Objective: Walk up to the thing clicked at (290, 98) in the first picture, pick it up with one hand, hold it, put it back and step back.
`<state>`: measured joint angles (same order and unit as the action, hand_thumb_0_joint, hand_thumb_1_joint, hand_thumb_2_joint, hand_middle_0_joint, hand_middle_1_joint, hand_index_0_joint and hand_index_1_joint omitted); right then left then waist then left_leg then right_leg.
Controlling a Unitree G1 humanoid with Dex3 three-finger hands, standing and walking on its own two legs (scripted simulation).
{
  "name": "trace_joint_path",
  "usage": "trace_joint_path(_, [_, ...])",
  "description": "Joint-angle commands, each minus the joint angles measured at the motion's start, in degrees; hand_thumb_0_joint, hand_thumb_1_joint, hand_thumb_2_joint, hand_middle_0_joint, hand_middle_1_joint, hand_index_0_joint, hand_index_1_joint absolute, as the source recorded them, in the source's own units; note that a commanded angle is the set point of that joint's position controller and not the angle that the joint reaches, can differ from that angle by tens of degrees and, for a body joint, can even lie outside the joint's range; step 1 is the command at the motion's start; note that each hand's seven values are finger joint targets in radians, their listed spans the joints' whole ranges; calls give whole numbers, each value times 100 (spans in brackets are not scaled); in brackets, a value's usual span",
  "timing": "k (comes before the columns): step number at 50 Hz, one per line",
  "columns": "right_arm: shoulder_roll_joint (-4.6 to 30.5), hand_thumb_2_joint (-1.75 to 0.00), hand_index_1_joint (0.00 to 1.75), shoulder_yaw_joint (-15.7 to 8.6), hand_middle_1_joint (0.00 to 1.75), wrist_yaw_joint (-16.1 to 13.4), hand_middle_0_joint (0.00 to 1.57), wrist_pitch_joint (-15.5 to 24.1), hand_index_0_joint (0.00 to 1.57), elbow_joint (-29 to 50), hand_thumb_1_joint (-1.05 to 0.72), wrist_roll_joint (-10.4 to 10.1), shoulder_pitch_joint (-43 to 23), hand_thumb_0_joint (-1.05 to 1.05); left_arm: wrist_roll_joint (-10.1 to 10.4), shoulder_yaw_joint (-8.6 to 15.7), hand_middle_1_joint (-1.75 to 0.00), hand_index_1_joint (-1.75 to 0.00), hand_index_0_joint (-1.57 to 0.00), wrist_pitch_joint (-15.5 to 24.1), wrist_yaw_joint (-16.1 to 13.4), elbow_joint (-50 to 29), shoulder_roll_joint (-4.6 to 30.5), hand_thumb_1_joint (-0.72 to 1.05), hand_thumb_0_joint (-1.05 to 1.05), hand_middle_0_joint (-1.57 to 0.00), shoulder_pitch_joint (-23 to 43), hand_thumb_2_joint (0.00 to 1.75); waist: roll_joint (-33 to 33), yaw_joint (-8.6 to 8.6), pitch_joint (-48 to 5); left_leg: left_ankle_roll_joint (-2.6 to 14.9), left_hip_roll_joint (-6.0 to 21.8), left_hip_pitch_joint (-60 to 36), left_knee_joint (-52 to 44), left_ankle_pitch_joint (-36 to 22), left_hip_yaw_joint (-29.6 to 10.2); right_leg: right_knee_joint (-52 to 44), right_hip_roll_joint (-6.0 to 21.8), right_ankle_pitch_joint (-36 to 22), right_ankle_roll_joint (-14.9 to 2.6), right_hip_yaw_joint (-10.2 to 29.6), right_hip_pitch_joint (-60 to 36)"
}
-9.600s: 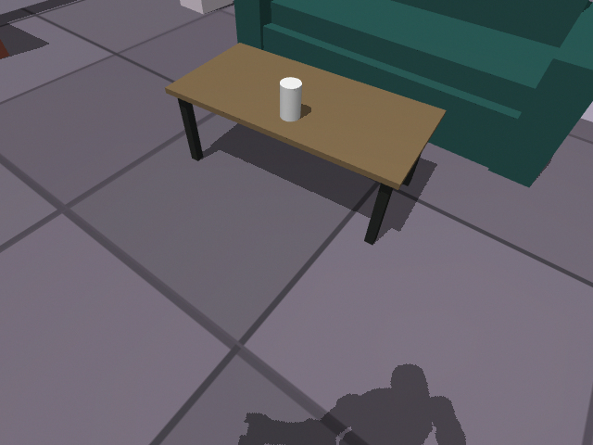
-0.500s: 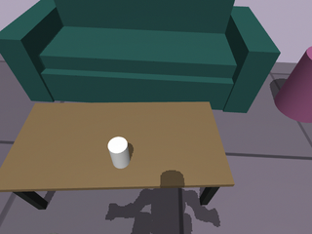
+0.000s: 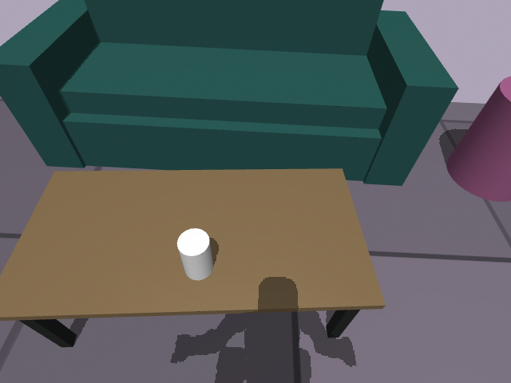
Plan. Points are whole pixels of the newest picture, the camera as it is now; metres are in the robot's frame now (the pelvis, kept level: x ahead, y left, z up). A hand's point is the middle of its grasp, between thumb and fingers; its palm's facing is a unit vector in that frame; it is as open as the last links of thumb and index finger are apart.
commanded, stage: walk up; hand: left
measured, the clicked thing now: (196, 255) +0.49 +0.16 -0.31
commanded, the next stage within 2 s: stand in 0.10 s
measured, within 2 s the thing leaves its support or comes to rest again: neither
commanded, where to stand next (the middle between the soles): +0.05 +0.00 m, yaw +2 degrees
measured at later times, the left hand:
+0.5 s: hand out of the picture +0.08 +0.25 -0.16, palm faces -0.01 -0.94 -0.34, open 7.4 cm
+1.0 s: hand out of the picture +0.07 +0.25 -0.16, palm faces -0.01 -0.94 -0.34, open 7.4 cm
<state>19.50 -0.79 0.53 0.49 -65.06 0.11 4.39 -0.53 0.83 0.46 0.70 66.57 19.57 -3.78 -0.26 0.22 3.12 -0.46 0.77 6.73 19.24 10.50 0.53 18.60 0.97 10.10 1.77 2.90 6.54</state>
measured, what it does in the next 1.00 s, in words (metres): stands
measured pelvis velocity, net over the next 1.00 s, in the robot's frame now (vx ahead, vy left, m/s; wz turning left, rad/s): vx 0.00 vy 0.00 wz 0.02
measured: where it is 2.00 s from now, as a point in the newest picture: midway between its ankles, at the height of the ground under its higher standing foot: outside the picture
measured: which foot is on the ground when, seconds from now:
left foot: down 0.00-1.00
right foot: down 0.00-1.00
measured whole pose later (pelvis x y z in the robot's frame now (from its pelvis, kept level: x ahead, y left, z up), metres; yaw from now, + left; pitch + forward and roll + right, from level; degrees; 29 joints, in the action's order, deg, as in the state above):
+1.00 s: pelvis +0.00 +0.00 +0.00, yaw +1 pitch -2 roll +0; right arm 20.2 -0.3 0.6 0.1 -65.1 0.2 6.0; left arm -0.6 0.2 0.5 0.6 64.7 20.3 -6.7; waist 0.0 0.2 3.0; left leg -0.7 0.5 6.4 18.0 9.7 -0.5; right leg 18.3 1.3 10.2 1.6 1.8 6.2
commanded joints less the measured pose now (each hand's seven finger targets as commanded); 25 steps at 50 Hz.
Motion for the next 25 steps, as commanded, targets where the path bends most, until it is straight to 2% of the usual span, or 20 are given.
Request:
trace_joint_path(1, [1235, -90, 30, -247, 30, -66, 20, 148, 20, 353, -90, 19, -287, 0, 3, 206, -30, -30, -20, 142, -113, -345, 1192, 90, 0, -20, 331, 90, 26, 22, -584, 161, 638, -165, -284, -777, -435, -239, 508, -857, -228, 321, -75])
trace_joint_path(4, [1259, -90, 30, -251, 30, -70, 20, 143, 20, 334, -90, 29, -289, 0, 8, 195, -30, -30, -20, 131, -112, -343, 1184, 90, 0, -20, 334, 90, 86, 21, -562, 166, 637, -110, -347, -735, -462, -218, 515, -890, -215, 310, -122])
trace_joint_path(5, [1301, -90, 30, -247, 30, -80, 20, 147, 20, 342, -90, 49, -316, 0, 9, 191, -30, -30, -20, 152, -123, -358, 1237, 90, 0, -20, 217, 90, -6, -20, -542, 145, 704, -154, -357, -902, -539, -189, 574, -919, -223, 325, -84])
trace_joint_path(8, [1282, -90, 30, -235, 30, -85, 20, 157, 20, 323, -90, 45, -254, 0, 20, 188, -30, -30, -20, 166, -128, -385, 1239, 90, 0, -20, 217, 90, 48, 12, -642, 147, 705, -254, -292, -1176, -500, -186, 612, -1164, -227, 346, -141])
trace_joint_path(10, [1295, -90, 30, -239, 30, -81, 20, 155, 20, 318, -90, 40, -292, 0, 20, 185, -30, -30, -20, 149, -134, -384, 1233, 90, 0, -20, 175, 90, 115, -3, -607, 147, 684, -208, -353, -962, -527, -204, 580, -951, -214, 309, -111])
trace_joint_path(14, [1282, -90, 30, -233, 30, -85, 20, 146, 20, 313, -90, 33, -275, 0, 14, 176, -30, -30, -20, 142, -130, -414, 1243, 90, 0, -20, 154, 90, 31, -5, -651, 135, 694, -281, -330, -1105, -518, -155, 593, -993, -250, 299, -114])
trace_joint_path(20, [1290, -90, 30, -214, 30, -72, 20, 128, 20, 315, -90, 21, -261, 0, 9, 164, -30, -30, -20, 146, -139, -465, 1286, 90, 0, -20, 119, 90, 22, 14, -617, 140, 673, -280, -308, -1041, -507, -218, 612, -1013, -241, 306, -89])
trace_joint_path(23, [1285, -90, 30, -192, 30, -71, 20, 123, 20, 301, -90, 22, -213, 0, 21, 159, -30, -30, -20, 140, -136, -447, 1271, 90, 0, -20, 85, 90, 59, 15, -508, 136, 639, -144, -372, -800, -513, -274, 622, -832, -231, 326, -91])
trace_joint_path(25, [1337, -90, 30, -202, 30, -66, 20, 131, 20, 313, -90, 23, -248, 0, 26, 159, -30, -30, -20, 143, -128, -454, 1264, 90, 0, -20, 41, 90, 95, -9, -551, 154, 671, -247, -346, -876, -525, -270, 625, -871, -239, 325, -68])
